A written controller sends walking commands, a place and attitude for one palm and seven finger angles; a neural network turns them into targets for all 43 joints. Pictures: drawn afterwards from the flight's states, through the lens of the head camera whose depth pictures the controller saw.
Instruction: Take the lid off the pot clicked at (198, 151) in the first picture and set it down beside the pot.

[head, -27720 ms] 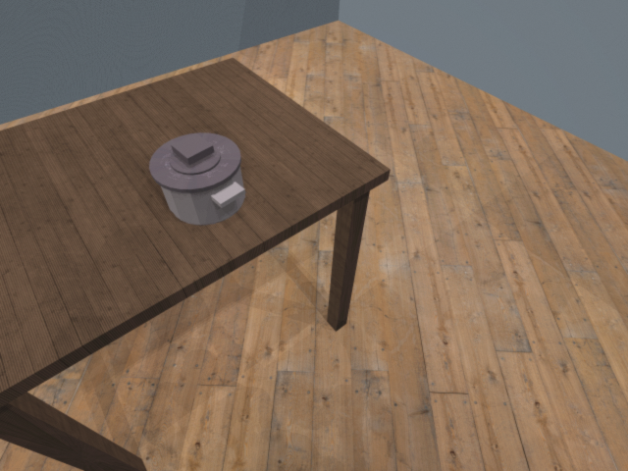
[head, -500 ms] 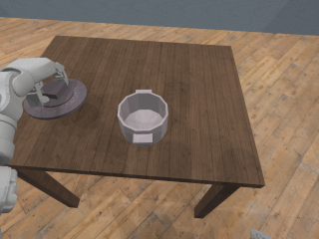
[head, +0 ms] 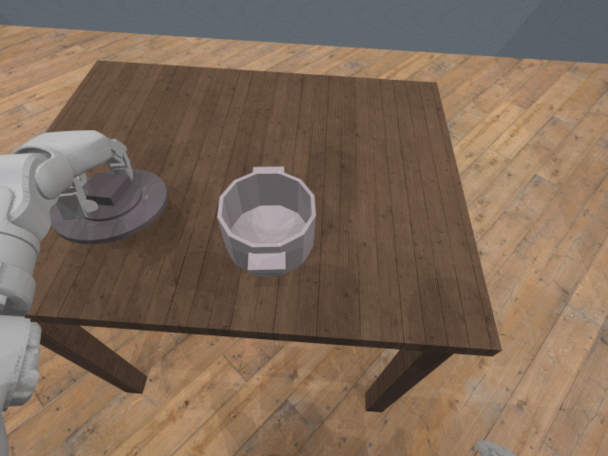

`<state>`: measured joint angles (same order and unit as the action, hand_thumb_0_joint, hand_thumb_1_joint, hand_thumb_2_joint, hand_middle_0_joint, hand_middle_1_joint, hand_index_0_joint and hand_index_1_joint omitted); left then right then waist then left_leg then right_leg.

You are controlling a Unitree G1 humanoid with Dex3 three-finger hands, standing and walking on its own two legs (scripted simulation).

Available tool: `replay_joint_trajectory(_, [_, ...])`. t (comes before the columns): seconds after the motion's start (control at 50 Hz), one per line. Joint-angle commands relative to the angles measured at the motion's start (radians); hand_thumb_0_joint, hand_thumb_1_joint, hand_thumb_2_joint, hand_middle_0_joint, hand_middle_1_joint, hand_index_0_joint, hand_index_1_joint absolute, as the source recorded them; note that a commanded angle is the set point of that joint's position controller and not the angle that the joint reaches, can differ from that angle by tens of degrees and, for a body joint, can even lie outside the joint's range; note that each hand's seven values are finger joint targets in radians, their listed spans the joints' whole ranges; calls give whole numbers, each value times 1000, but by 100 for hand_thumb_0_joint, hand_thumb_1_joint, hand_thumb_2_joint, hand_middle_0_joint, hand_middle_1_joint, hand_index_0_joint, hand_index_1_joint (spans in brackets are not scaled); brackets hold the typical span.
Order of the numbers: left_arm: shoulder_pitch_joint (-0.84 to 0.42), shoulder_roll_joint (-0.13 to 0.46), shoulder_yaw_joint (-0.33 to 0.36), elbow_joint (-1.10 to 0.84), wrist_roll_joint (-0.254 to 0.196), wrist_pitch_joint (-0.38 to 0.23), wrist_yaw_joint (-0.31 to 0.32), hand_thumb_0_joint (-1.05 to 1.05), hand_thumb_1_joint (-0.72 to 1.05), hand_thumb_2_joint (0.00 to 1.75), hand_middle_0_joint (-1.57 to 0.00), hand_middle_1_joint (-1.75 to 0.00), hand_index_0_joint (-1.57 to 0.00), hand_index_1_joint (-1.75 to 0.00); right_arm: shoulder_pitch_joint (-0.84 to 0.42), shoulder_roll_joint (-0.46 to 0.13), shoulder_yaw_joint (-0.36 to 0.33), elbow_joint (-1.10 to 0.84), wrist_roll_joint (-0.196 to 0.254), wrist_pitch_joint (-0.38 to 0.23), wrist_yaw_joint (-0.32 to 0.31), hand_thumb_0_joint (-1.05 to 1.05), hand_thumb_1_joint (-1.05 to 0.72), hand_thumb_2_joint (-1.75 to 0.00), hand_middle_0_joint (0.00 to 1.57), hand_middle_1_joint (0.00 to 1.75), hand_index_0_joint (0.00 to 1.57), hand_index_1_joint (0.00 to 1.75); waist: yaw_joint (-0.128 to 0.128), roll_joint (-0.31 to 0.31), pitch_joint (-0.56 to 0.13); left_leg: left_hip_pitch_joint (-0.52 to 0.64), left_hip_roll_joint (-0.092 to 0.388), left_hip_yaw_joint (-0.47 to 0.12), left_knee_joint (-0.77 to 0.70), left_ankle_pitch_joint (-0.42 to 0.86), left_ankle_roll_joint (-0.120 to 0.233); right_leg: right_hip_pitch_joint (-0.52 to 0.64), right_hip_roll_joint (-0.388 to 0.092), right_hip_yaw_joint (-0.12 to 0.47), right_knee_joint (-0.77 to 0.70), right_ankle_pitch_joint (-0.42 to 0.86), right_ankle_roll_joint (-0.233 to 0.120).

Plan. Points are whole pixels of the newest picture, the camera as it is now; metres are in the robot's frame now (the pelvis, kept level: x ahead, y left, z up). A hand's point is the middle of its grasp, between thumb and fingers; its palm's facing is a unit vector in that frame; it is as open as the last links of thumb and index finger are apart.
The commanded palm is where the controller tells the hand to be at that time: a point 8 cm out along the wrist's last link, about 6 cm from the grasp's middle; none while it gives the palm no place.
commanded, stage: lower the lid onto the table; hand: left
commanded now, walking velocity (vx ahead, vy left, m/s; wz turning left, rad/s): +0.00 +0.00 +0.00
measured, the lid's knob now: (104, 188) +0.45 +0.29 +0.07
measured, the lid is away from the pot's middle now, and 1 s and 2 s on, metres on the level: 0.23 0.24 0.25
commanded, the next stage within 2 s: open the fingers wide in 1.18 s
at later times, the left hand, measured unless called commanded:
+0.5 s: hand (96, 202) +0.43 +0.30 +0.06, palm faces -0.46 -0.08 -0.89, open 8.6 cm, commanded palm +0.45 +0.30 +0.13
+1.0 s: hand (95, 220) +0.42 +0.31 +0.03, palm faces -0.51 -0.05 -0.86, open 8.6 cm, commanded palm +0.46 +0.30 +0.09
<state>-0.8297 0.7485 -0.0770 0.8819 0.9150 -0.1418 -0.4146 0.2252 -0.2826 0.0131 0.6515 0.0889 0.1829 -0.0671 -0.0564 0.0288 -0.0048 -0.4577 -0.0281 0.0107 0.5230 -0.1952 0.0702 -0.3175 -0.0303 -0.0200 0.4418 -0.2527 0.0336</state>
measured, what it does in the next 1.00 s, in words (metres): stands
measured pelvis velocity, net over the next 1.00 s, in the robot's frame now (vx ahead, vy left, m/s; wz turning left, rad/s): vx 0.00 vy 0.00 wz -0.03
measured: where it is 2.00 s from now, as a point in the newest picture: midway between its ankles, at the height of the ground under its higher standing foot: outside the picture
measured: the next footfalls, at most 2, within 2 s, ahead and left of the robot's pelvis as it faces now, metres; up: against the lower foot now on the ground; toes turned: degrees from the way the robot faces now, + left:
none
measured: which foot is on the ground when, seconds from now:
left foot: down 0.00-1.00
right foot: down 0.00-1.00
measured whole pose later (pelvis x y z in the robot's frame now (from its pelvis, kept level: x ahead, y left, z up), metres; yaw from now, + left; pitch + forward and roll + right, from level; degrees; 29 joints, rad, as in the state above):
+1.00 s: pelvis +0.00 +0.00 -0.01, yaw -1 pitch +12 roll -3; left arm -0.79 0.77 -0.02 1.00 0.98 -0.21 -0.34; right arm 0.28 -0.29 0.00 0.67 0.09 0.16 -0.10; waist -0.09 0.02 -0.04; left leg -0.61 -0.01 0.02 0.66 -0.26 0.07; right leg -0.47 -0.01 -0.01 0.57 -0.30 0.03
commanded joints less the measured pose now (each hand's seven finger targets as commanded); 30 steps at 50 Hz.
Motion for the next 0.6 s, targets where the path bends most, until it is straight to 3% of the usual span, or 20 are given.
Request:
replay_joint_trajectory(0.0, [-522,351,148,-230,4,-22,64,0,44,122,-91,-94,-81,-81,38,-169,-60,-90,-8,-37,-20,0,-90,-90,20,30,20,30,-16,97,-454,436,19,-56,-25,239,16,-75,67,-48,-40,162,-78])
replay_joint_trajectory(0.02, [-502,391,185,-212,7,-28,72,0,44,122,-91,-94,-81,-81,43,-173,-58,-86,-6,-38,-23,0,-90,-90,20,30,20,30,-9,97,-461,433,19,-55,-21,263,16,-64,68,-49,-33,179,-80])
replay_joint_trajectory(0.04, [-500,342,148,-216,2,-30,70,0,44,122,-91,-94,-81,-81,38,-165,-58,-88,-6,-40,-23,0,-90,-90,20,30,20,30,-16,111,-454,428,19,-50,-18,270,14,-69,64,-48,-33,187,-78])
replay_joint_trajectory(0.14, [-436,339,155,-142,5,-24,76,0,44,122,-91,-94,-81,-81,50,-172,-62,-79,-5,-36,-17,0,-90,-90,20,30,20,30,-14,87,-398,375,22,-43,-10,248,14,-90,66,-48,-27,178,-78])
replay_joint_trajectory(0.2, [-415,388,195,-146,17,-33,83,0,44,122,-91,-94,-81,-81,53,-173,-64,-86,-5,-30,-17,0,-90,-90,20,30,20,30,-6,97,-434,375,20,-42,6,301,14,-72,66,-45,-10,211,-78])
replay_joint_trajectory(0.22, [-418,342,156,-152,17,-35,79,0,44,122,-91,-94,-81,-81,49,-170,-62,-90,-4,-28,-18,0,-90,-90,20,30,20,30,-14,95,-435,386,19,-43,9,314,14,-91,69,-47,-9,209,-77])
replay_joint_trajectory(0.26, [-433,321,142,-178,7,-41,74,0,44,122,-91,-94,-81,-81,52,-173,-69,-86,-6,-31,-14,0,-90,-90,20,30,20,30,-18,109,-428,391,28,-43,15,336,13,-108,66,-47,-10,209,-77])
replay_joint_trajectory(0.3, [-442,371,178,-190,12,-47,79,0,44,122,-91,-94,-81,-81,62,-177,-70,-85,-6,-24,-21,0,-90,-90,20,30,20,30,-18,113,-461,412,25,-46,22,322,16,-111,70,-46,-3,198,-75])
replay_joint_trajectory(0.36, [-442,343,170,-229,0,-64,83,0,44,122,-91,-94,-81,-81,67,-174,-74,-85,-10,-32,-26,0,-90,-90,20,30,20,30,-22,117,-493,448,32,-52,35,403,17,-127,71,-47,1,221,-73])
replay_joint_trajectory(0.38, [-425,367,195,-211,2,-65,87,0,44,122,-91,-94,-81,-81,77,-175,-76,-76,-12,-28,-27,0,-90,-90,20,30,20,30,-22,109,-493,452,29,-51,40,397,19,-130,74,-49,4,220,-71])
replay_joint_trajectory(0.4, [-385,364,193,-142,1,-60,91,0,44,122,-91,-94,-81,-81,78,-174,-72,-72,-8,-28,-29,0,-90,-90,20,30,20,30,-24,92,-443,408,27,-45,39,352,18,-138,74,-50,5,204,-71])
replay_joint_trajectory(0.42, [-389,407,226,-131,3,-61,95,0,44,122,-91,-94,-81,-81,81,-181,-68,-68,-7,-27,-31,0,-90,-90,20,30,20,30,-17,71,-438,375,25,-41,32,308,19,-122,73,-47,5,200,-72])
replay_joint_trajectory(0.44, [-383,373,193,-91,3,-52,96,0,44,122,-91,-94,-81,-81,79,-177,-65,-67,-3,-28,-32,0,-90,-90,20,30,20,30,-25,52,-405,337,23,-36,29,270,19,-123,72,-48,6,189,-72])
replay_joint_trajectory(0.48, [-410,382,187,-109,20,-50,103,0,44,122,-91,-94,-81,-81,75,-181,-66,-66,-5,-28,-32,0,-90,-90,20,30,20,30,-20,85,-414,330,19,-30,32,256,19,-126,70,-43,10,190,-75])
replay_joint_trajectory(0.54, [-419,337,147,-129,33,-50,107,0,44,122,-91,-94,-81,-81,75,-174,-67,-69,-3,-32,-31,0,-90,-90,20,30,20,30,-28,123,-421,364,25,-37,42,260,12,-166,71,-47,15,160,-78])
replay_joint_trajectory(0.58, [-419,348,164,-169,29,-65,105,0,44,122,-91,-94,-81,-81,85,-174,-73,-70,-10,-32,-33,0,-90,-90,20,30,20,30,-24,140,-481,411,25,-41,64,322,17,-165,73,-45,22,186,-76])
